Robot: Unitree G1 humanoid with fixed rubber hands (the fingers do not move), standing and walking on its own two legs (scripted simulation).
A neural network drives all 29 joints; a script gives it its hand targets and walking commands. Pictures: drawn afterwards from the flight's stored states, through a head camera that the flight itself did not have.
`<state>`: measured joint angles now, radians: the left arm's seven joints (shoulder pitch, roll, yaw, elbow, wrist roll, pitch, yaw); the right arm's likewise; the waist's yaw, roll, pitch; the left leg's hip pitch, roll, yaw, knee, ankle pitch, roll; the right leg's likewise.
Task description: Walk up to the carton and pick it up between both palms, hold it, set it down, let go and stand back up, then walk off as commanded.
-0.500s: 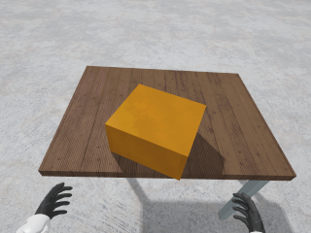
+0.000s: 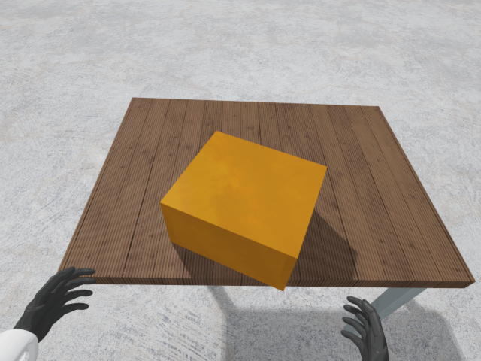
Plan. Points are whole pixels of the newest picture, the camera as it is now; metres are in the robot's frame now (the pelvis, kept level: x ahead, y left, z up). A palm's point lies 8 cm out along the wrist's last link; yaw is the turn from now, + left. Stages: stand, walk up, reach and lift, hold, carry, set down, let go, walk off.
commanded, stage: reach and lift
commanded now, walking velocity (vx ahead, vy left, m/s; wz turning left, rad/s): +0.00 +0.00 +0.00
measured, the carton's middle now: (247, 205) +0.43 -0.02 -0.05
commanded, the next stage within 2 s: none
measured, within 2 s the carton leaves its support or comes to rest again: neither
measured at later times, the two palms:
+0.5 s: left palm (43, 288) +0.22 +0.30 +0.03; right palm (361, 336) +0.16 -0.17 +0.01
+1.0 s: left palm (55, 248) +0.27 +0.29 +0.06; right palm (360, 291) +0.21 -0.18 +0.03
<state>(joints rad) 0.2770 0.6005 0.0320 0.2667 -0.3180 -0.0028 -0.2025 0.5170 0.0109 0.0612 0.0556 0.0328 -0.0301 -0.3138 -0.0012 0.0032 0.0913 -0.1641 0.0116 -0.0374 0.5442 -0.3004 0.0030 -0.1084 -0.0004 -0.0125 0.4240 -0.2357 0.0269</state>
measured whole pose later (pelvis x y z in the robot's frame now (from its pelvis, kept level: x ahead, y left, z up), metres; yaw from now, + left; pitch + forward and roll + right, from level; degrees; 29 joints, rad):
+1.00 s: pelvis +0.01 +0.00 +0.00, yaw +0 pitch -4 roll -2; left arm 0.04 0.63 0.03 0.21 -0.39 0.04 -0.23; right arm 0.29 -0.02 0.08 -0.01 0.11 0.00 -0.38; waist 0.00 0.00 0.10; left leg -0.16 0.01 -0.04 0.54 -0.32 0.01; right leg -0.10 0.00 -0.01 0.41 -0.24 0.03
